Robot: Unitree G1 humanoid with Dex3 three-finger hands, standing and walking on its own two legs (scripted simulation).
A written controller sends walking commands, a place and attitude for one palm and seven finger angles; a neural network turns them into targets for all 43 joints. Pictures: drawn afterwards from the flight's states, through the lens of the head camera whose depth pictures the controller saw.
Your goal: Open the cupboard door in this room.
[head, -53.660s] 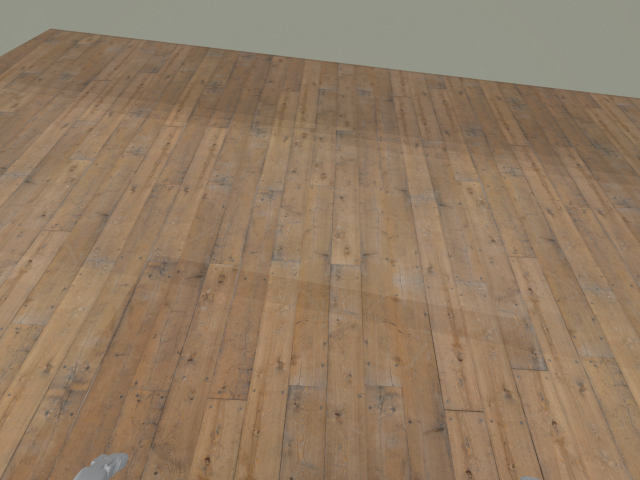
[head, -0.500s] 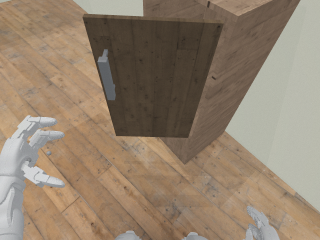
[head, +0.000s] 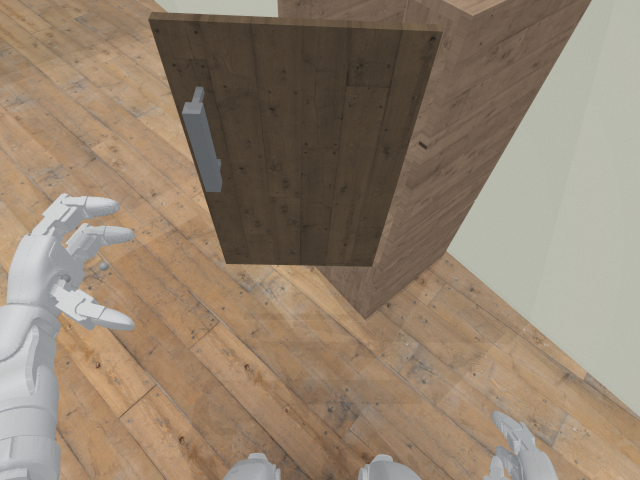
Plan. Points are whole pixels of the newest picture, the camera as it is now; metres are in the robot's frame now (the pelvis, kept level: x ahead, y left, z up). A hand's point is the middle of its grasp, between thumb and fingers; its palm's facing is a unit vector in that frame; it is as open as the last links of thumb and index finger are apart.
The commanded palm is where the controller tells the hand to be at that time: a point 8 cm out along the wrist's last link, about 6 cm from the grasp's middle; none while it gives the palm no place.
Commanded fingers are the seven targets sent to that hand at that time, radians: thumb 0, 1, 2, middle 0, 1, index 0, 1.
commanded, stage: move the hooked fingers beside the handle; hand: left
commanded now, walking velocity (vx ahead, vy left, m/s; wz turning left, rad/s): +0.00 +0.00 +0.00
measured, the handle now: (206, 142) +0.58 +0.20 +0.05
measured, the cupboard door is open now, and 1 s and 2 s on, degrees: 50 50 50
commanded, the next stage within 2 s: none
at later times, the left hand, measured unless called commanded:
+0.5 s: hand (131, 221) +0.41 +0.27 +0.06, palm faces +0.04 -1.00 -0.02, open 14.0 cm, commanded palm +0.39 +0.31 +0.06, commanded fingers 0.00 -0.50 0.30 -0.30 -1.20 -0.30 -1.20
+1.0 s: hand (151, 175) +0.49 +0.26 +0.06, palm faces +0.02 -1.00 -0.01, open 14.0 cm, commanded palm +0.47 +0.31 +0.05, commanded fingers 0.00 -0.50 0.30 -0.30 -1.20 -0.30 -1.20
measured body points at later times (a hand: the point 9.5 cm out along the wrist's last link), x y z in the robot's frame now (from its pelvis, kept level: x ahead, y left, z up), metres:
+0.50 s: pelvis +0.00 +0.01 -0.01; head +0.09 +0.03 +0.44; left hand +0.40 +0.32 +0.06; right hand +0.08 -0.26 -0.11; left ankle +0.00 +0.11 -0.69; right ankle +0.02 -0.11 -0.69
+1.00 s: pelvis +0.00 +0.01 -0.02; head +0.13 +0.04 +0.41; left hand +0.48 +0.31 +0.06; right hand +0.00 -0.26 -0.12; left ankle +0.00 +0.11 -0.69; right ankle +0.02 -0.11 -0.69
